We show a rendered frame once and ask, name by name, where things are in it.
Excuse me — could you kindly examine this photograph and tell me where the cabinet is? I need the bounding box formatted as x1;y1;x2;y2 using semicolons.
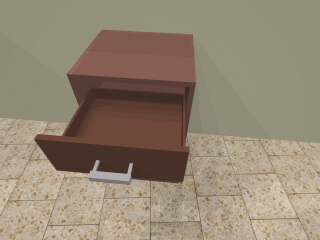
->
67;29;196;184

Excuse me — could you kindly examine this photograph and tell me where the handle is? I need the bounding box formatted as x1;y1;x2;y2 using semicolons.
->
88;160;133;185

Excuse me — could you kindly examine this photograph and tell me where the drawer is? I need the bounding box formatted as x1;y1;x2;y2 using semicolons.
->
34;87;190;182

